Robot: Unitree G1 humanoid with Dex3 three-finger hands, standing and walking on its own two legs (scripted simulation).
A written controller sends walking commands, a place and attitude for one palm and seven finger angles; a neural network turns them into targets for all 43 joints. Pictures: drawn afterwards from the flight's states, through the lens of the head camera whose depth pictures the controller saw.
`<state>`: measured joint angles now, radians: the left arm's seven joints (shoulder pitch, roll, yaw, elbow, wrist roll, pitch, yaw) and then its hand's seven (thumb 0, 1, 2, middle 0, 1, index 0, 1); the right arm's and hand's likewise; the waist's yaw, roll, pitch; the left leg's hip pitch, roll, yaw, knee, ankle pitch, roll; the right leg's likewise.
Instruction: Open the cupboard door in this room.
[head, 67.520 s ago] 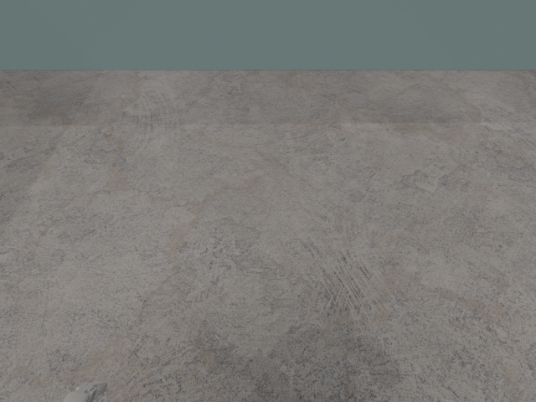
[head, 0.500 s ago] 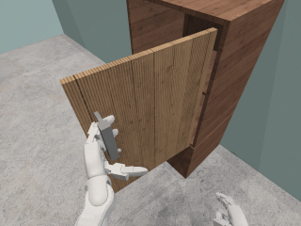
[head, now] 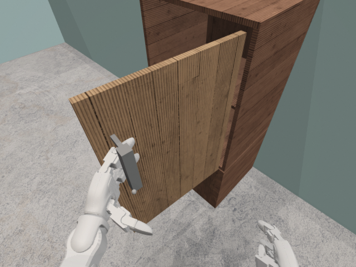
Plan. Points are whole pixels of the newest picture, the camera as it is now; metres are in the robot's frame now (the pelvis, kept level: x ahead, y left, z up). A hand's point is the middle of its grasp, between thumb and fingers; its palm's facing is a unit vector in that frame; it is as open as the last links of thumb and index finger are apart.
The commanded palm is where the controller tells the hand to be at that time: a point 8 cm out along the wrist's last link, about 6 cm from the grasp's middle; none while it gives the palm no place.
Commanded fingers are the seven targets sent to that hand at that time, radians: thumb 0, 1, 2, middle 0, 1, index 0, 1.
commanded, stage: slide the hand sideways off the handle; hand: left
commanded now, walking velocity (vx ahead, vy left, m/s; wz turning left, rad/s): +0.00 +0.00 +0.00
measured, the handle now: (125, 163) +0.31 +0.13 +0.09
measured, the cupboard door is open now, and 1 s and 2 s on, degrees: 83 83 83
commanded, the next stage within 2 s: draw the hand back to the body in 0.74 s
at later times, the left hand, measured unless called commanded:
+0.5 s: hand (100, 215) +0.20 +0.16 +0.09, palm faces -0.01 -1.00 -0.07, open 16.1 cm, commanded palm +0.17 +0.22 +0.09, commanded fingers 0.00 -0.50 0.30 -0.15 -0.30 -0.15 -0.30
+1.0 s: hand (74, 220) +0.19 +0.20 +0.09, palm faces -0.02 -1.00 -0.05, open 16.3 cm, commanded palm +0.16 +0.26 +0.11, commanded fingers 0.00 -0.50 0.30 -0.15 -0.30 -0.15 -0.30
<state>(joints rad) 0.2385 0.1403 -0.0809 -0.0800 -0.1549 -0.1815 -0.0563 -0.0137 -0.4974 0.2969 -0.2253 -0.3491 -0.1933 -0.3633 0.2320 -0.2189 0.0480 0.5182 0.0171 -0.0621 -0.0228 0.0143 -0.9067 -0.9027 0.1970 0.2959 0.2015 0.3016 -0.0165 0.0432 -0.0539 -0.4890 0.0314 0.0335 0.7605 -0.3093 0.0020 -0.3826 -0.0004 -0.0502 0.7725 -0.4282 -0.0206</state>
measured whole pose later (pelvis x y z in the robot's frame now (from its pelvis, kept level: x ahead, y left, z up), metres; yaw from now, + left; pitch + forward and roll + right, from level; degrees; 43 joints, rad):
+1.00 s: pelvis +0.00 +0.01 -0.01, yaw +1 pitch +4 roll -2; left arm 0.49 0.27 0.19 -0.23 -0.33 -0.20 -0.30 -0.01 -0.50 0.30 -0.15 -0.30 -0.15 -0.30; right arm 0.25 -0.23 0.03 0.52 0.05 -0.18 -0.07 0.02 -0.91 -0.90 0.20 0.30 0.20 0.30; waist 0.02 0.06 -0.08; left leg -0.58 0.04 -0.01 0.86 -0.36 0.01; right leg -0.43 0.01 -0.09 0.82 -0.46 -0.02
